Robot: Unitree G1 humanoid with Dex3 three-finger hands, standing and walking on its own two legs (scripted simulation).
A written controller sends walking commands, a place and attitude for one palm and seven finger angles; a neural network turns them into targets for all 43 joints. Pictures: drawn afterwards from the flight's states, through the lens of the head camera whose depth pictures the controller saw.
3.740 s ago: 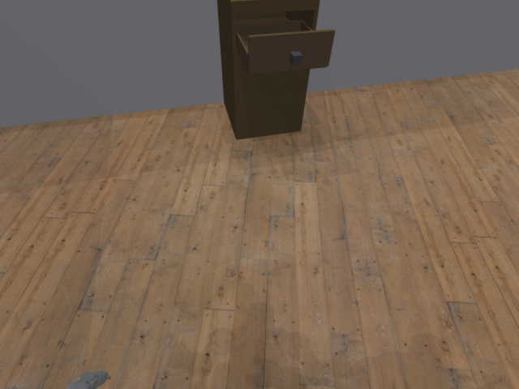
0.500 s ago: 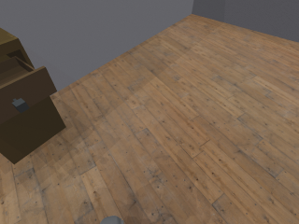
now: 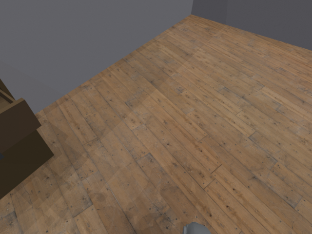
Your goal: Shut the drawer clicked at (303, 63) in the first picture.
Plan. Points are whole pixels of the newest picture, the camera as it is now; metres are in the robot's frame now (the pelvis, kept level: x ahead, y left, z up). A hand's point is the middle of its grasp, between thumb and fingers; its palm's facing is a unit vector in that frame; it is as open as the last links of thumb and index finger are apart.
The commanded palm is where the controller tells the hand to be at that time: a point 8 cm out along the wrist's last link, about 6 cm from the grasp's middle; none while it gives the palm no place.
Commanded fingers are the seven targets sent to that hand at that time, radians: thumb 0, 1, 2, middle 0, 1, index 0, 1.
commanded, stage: walk to a spot facing it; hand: left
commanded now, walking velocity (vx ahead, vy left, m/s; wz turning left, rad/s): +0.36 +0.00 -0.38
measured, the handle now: out of the picture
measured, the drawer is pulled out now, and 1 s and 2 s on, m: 0.26 0.26 0.26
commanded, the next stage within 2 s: turn to face it in 0.28 s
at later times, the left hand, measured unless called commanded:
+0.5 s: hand (127, 191) +0.28 +0.11 -0.17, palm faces -0.06 -0.97 -0.22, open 7.2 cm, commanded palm none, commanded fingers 0.00 0.90 0.90 -0.20 -0.30 -0.20 -0.30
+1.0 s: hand (105, 176) +0.33 +0.20 -0.18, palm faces +0.22 -0.95 -0.23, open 7.4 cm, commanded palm none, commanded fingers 0.00 0.90 0.90 -0.20 -0.30 -0.20 -0.30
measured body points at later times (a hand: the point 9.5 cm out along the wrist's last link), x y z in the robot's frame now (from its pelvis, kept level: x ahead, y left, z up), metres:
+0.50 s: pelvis +0.20 -0.07 +0.00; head +0.21 -0.08 +0.45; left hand +0.28 +0.16 -0.15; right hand +0.21 -0.30 -0.16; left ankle +0.25 +0.07 -0.68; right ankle +0.20 -0.15 -0.74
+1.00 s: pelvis +0.28 -0.02 -0.01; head +0.31 +0.00 +0.44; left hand +0.31 +0.25 -0.16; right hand +0.40 -0.25 -0.14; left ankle +0.34 +0.05 -0.74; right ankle +0.29 -0.20 -0.67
